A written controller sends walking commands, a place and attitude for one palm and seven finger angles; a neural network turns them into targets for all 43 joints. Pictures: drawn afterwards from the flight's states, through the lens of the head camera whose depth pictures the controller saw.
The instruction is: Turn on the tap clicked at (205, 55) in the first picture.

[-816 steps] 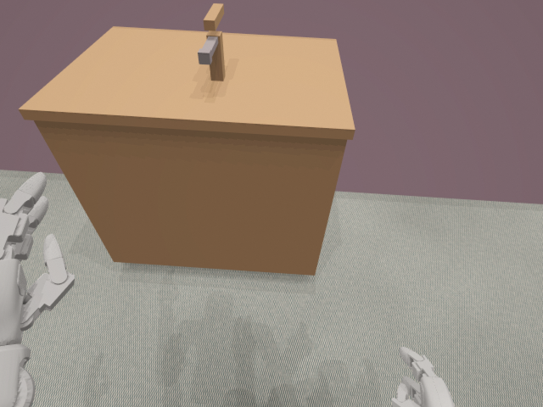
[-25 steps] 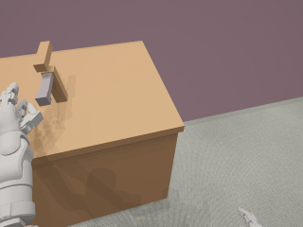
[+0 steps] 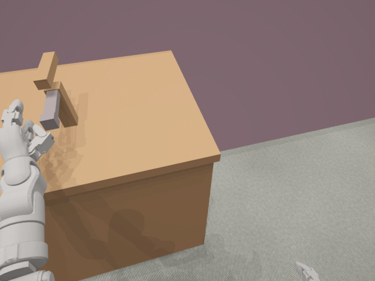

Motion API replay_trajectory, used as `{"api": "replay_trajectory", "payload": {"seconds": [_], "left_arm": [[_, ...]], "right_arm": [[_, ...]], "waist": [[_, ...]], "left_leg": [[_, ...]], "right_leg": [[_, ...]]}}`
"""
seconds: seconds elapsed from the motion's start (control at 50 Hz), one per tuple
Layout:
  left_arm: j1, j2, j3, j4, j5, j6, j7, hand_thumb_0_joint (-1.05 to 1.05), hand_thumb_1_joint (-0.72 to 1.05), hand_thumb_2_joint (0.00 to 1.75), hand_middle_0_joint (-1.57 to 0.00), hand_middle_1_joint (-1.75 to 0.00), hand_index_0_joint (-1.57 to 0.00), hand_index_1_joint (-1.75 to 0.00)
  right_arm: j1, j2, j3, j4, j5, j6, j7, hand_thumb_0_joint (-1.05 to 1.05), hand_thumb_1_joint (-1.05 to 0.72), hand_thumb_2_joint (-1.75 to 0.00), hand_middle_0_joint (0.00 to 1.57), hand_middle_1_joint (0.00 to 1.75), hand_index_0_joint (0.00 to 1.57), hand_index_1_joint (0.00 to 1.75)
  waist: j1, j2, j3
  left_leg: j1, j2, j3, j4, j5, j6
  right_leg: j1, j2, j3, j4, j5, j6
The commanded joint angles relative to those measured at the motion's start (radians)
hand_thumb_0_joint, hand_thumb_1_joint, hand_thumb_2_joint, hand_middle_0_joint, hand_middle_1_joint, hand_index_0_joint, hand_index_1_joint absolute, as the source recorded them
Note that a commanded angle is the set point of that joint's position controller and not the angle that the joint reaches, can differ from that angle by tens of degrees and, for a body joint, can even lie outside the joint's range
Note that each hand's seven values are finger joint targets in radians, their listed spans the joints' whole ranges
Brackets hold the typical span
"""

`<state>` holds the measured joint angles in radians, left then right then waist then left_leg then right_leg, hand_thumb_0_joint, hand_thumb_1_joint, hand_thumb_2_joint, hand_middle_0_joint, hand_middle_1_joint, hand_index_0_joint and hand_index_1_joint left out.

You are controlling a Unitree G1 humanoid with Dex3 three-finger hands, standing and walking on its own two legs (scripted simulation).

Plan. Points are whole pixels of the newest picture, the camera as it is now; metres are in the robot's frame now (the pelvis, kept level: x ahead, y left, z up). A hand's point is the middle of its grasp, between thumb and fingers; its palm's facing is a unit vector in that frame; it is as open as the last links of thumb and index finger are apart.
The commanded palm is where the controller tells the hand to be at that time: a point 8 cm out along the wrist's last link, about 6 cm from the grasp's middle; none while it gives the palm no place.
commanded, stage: push the lever round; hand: left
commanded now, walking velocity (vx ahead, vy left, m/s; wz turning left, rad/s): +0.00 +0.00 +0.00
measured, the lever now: (50, 121) +0.39 +0.33 +0.15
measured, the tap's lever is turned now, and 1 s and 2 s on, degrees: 3 16 42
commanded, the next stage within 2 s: none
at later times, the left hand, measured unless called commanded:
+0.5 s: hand (69, 133) +0.36 +0.27 +0.15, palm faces +0.63 -0.78 -0.06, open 7.6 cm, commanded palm +0.32 +0.30 +0.14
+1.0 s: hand (87, 127) +0.38 +0.25 +0.14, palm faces +0.72 -0.69 -0.06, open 7.5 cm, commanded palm +0.34 +0.27 +0.14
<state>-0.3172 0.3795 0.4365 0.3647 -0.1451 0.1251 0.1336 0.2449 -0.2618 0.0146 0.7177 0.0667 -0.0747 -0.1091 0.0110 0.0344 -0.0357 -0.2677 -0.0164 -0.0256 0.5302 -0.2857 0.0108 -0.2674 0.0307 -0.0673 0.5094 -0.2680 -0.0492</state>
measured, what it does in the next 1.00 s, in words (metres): stands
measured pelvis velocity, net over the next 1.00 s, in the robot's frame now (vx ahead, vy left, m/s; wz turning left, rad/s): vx -0.01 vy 0.00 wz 0.01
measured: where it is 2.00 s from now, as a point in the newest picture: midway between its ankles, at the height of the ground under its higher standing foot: outside the picture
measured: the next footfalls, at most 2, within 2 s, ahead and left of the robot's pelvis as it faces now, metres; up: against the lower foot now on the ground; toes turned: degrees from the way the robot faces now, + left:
none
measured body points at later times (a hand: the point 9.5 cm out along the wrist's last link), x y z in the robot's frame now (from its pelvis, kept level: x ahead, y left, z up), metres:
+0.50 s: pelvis -0.01 +0.00 +0.00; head -0.01 -0.02 +0.45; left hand +0.32 +0.31 +0.15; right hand +0.14 -0.25 -0.11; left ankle -0.01 +0.11 -0.74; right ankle +0.00 -0.09 -0.74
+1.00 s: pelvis -0.01 +0.00 +0.00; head -0.01 -0.02 +0.45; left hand +0.34 +0.28 +0.15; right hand +0.14 -0.25 -0.12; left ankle -0.01 +0.11 -0.74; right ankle +0.00 -0.09 -0.74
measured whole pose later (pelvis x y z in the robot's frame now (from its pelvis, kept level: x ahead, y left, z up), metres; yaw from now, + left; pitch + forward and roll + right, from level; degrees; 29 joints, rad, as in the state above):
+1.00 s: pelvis -0.01 +0.00 +0.00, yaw +0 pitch +1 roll +0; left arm -0.50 0.16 0.31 0.42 -0.02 0.18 0.58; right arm 0.18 -0.23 0.01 0.76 0.02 -0.02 -0.08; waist 0.00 0.04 -0.04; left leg -0.29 -0.02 -0.03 0.54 -0.28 0.01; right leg -0.29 0.03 -0.07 0.53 -0.27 -0.05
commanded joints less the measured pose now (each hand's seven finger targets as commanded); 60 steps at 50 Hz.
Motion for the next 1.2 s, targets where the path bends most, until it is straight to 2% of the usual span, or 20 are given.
{"api": "replay_trajectory", "payload": {"seconds": [0.0,0.06,0.1,0.16,0.18,0.36,0.42,0.46,0.54,0.56,0.62,0.7,0.76,0.82,0.86,1.02,1.06,1.12,1.16,1.18], "left_arm": [[-0.362,0.206,-0.017,-0.278,0.004,-0.089,0.030,0.00,0.90,0.90,-0.15,-0.15,-0.15,-0.15],[-0.336,0.253,0.042,-0.239,0.005,-0.081,0.064,0.00,0.90,0.90,-0.15,-0.15,-0.15,-0.15],[-0.362,0.233,0.026,-0.235,0.005,-0.073,0.080,0.00,0.90,0.90,-0.15,-0.15,-0.15,-0.15],[-0.388,0.231,0.016,-0.248,0.028,-0.068,0.110,0.00,0.90,0.90,-0.15,-0.15,-0.15,-0.15],[-0.419,0.189,-0.030,-0.246,0.034,-0.066,0.115,0.00,0.90,0.90,-0.15,-0.15,-0.15,-0.15],[-0.453,0.171,-0.033,-0.233,0.051,-0.072,0.183,0.00,0.90,0.90,-0.15,-0.15,-0.15,-0.15],[-0.468,0.095,-0.093,-0.261,0.051,-0.078,0.204,0.00,0.90,0.90,-0.15,-0.15,-0.15,-0.15],[-0.451,0.130,-0.049,-0.229,0.058,-0.069,0.229,0.00,0.90,0.90,-0.15,-0.15,-0.15,-0.15],[-0.486,0.105,-0.068,-0.202,0.072,-0.037,0.274,0.00,0.90,0.90,-0.15,-0.15,-0.15,-0.15],[-0.482,0.153,-0.018,-0.193,0.082,-0.032,0.293,0.00,0.90,0.90,-0.15,-0.15,-0.15,-0.15],[-0.514,0.061,-0.099,-0.223,0.101,-0.024,0.327,0.00,0.90,0.90,-0.15,-0.15,-0.15,-0.15],[-0.567,0.033,-0.122,-0.204,0.119,-0.016,0.368,0.00,0.90,0.90,-0.15,-0.15,-0.15,-0.15],[-0.560,0.070,-0.078,-0.196,0.126,-0.015,0.390,0.00,0.90,0.90,-0.15,-0.15,-0.15,-0.15],[-0.608,-0.032,-0.166,-0.196,0.132,-0.019,0.404,0.00,0.90,0.90,-0.15,-0.15,-0.15,-0.15],[-0.596,0.016,-0.111,-0.171,0.136,-0.015,0.423,0.00,0.90,0.90,-0.15,-0.15,-0.15,-0.15],[-0.688,-0.079,-0.184,-0.114,0.153,-0.010,0.479,0.00,0.90,0.90,-0.15,-0.15,-0.15,-0.15],[-0.703,-0.049,-0.148,-0.082,0.161,-0.007,0.500,0.00,0.90,0.90,-0.15,-0.15,-0.15,-0.15],[-0.756,-0.089,-0.181,-0.068,0.172,-0.012,0.526,0.00,0.90,0.90,-0.15,-0.15,-0.15,-0.15],[-0.720,-0.046,-0.123,-0.039,0.178,-0.005,0.547,0.00,0.90,0.90,-0.15,-0.15,-0.15,-0.15],[-0.758,-0.075,-0.151,-0.050,0.180,-0.006,0.551,0.00,0.90,0.90,-0.15,-0.15,-0.15,-0.15]], "right_arm": [[-0.085,-0.122,-0.051,-0.130,0.000,-0.057,-0.003,0.00,-0.90,-0.90,0.20,0.30,0.20,0.30],[-0.092,-0.129,-0.051,-0.117,-0.002,-0.049,-0.008,0.00,-0.90,-0.90,0.20,0.30,0.20,0.30],[-0.096,-0.127,-0.049,-0.123,-0.003,-0.049,-0.005,0.00,-0.90,-0.90,0.20,0.30,0.20,0.30],[-0.111,-0.124,-0.047,-0.119,-0.003,-0.042,-0.006,0.00,-0.90,-0.90,0.20,0.30,0.20,0.30],[-0.114,-0.121,-0.043,-0.121,-0.004,-0.043,-0.004,0.00,-0.90,-0.90,0.20,0.30,0.20,0.30],[-0.119,-0.119,-0.047,-0.105,-0.015,-0.033,-0.001,0.00,-0.90,-0.90,0.20,0.30,0.20,0.30],[-0.124,-0.113,-0.047,-0.114,-0.017,-0.034,0.004,0.00,-0.90,-0.90,0.20,0.30,0.20,0.30],[-0.131,-0.116,-0.046,-0.105,-0.020,-0.028,0.002,0.00,-0.90,-0.90,0.20,0.30,0.20,0.30],[-0.147,-0.113,-0.044,-0.113,-0.021,-0.017,0.003,0.00,-0.90,-0.90,0.20,0.30,0.20,0.30],[-0.152,-0.114,-0.043,-0.105,-0.023,-0.010,0.001,0.00,-0.90,-0.90,0.20,0.30,0.20,0.30],[-0.155,-0.106,-0.045,-0.115,-0.028,-0.007,0.009,0.00,-0.90,-0.90,0.20,0.30,0.20,0.30],[-0.156,-0.105,-0.044,-0.102,-0.036,-0.002,0.012,0.00,-0.90,-0.90,0.20,0.30,0.20,0.30],[-0.157,-0.109,-0.050,-0.093,-0.041,0.006,0.010,0.00,-0.90,-0.90,0.20,0.30,0.20,0.30],[-0.158,-0.098,-0.050,-0.092,-0.042,0.002,0.016,0.00,-0.90,-0.90,0.20,0.30,0.20,0.30],[-0.154,-0.103,-0.053,-0.079,-0.048,0.006,0.014,0.00,-0.90,-0.90,0.20,0.30,0.20,0.30],[-0.166,-0.091,-0.053,-0.073,-0.052,0.004,0.026,0.00,-0.90,-0.90,0.20,0.30,0.20,0.30],[-0.161,-0.095,-0.055,-0.056,-0.058,0.007,0.027,0.00,-0.90,-0.90,0.20,0.30,0.20,0.30],[-0.157,-0.087,-0.056,-0.057,-0.063,0.004,0.036,0.00,-0.90,-0.90,0.20,0.30,0.20,0.30],[-0.149,-0.093,-0.064,-0.047,-0.072,0.011,0.038,0.00,-0.90,-0.90,0.20,0.30,0.20,0.30],[-0.147,-0.088,-0.061,-0.056,-0.071,0.013,0.043,0.00,-0.90,-0.90,0.20,0.30,0.20,0.30]], "waist": [[-0.015,0.071,-0.229],[-0.004,0.009,-0.201],[-0.011,-0.027,-0.206],[-0.009,0.015,-0.196],[-0.023,0.035,-0.192],[-0.021,0.015,-0.231],[-0.026,0.000,-0.244],[-0.014,0.000,-0.217],[-0.016,-0.030,-0.220],[-0.003,-0.005,-0.209],[-0.016,-0.001,-0.238],[-0.031,-0.017,-0.220],[-0.018,-0.017,-0.237],[-0.037,-0.013,-0.244],[-0.023,-0.011,-0.236],[-0.039,-0.022,-0.206],[-0.030,-0.021,-0.203],[-0.038,-0.028,-0.237],[-0.018,-0.030,-0.259],[-0.030,-0.031,-0.271]], "left_leg": [[0.085,0.006,-0.014,-0.059,0.239,0.012],[0.044,0.006,-0.009,-0.064,0.205,0.019],[0.028,0.002,-0.004,-0.065,0.195,0.022],[0.031,0.001,-0.001,-0.065,0.180,0.023],[0.036,0.000,-0.001,-0.066,0.171,0.022],[0.040,0.000,-0.005,-0.053,0.168,0.022],[0.054,0.000,-0.007,-0.052,0.190,0.019],[0.038,-0.001,-0.009,-0.056,0.171,0.020],[0.017,-0.003,-0.003,-0.060,0.156,0.020],[0.013,-0.002,-0.006,-0.066,0.148,0.019],[0.035,0.001,-0.007,-0.060,0.184,0.014],[0.035,0.004,-0.011,-0.061,0.157,0.014],[0.032,0.003,-0.007,-0.056,0.172,0.014],[0.050,0.005,-0.007,-0.054,0.168,0.009],[0.042,0.005,-0.008,-0.057,0.166,0.009],[0.023,0.005,-0.007,-0.062,0.108,0.007],[0.015,0.004,-0.013,-0.070,0.077,0.005],[0.015,0.004,-0.007,-0.064,0.082,0.004],[0.011,0.003,-0.007,-0.059,0.123,0.001],[0.016,0.005,-0.006,-0.054,0.149,-0.001]], "right_leg": [[0.074,-0.023,0.050,-0.066,0.229,0.019],[0.090,-0.026,0.053,-0.076,0.211,0.025],[0.099,-0.032,0.059,-0.077,0.217,0.031],[0.088,-0.033,0.060,-0.079,0.188,0.029],[0.069,-0.034,0.061,-0.081,0.177,0.030],[0.080,-0.033,0.064,-0.078,0.178,0.029],[0.082,-0.033,0.057,-0.069,0.205,0.029],[0.078,-0.034,0.059,-0.076,0.180,0.029],[0.085,-0.039,0.061,-0.082,0.160,0.034],[0.084,-0.038,0.061,-0.083,0.138,0.031],[0.082,-0.035,0.052,-0.069,0.168,0.028],[0.055,-0.033,0.050,-0.076,0.130,0.028],[0.075,-0.033,0.053,-0.073,0.145,0.026],[0.052,-0.033,0.047,-0.073,0.137,0.026],[0.059,-0.031,0.048,-0.075,0.130,0.024],[0.031,-0.036,0.043,-0.086,0.072,0.025],[0.026,-0.033,0.042,-0.088,0.041,0.024],[0.035,-0.038,0.040,-0.083,0.049,0.024],[0.054,-0.034,0.037,-0.076,0.078,0.023],[0.058,-0.039,0.034,-0.069,0.102,0.023]]}}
